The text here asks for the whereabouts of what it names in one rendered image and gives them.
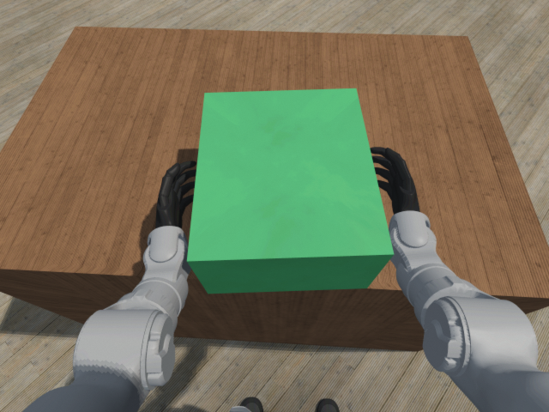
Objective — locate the carton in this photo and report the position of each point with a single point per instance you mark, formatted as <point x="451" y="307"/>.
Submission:
<point x="286" y="195"/>

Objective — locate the robot left forearm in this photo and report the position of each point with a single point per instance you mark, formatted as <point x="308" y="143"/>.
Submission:
<point x="164" y="285"/>

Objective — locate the right robot hand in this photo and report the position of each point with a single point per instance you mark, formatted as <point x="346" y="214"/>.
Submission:
<point x="400" y="186"/>

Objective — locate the robot right upper arm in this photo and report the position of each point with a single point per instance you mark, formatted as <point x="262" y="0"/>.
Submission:
<point x="488" y="349"/>

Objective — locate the robot right forearm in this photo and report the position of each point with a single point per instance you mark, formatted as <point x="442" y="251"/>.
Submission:
<point x="420" y="273"/>

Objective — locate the left robot hand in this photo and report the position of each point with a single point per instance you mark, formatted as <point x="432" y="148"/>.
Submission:
<point x="170" y="205"/>

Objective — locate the pedestal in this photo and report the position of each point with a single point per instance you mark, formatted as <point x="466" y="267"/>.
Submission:
<point x="81" y="172"/>

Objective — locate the robot left upper arm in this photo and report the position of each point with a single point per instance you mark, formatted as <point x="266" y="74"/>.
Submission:
<point x="122" y="355"/>

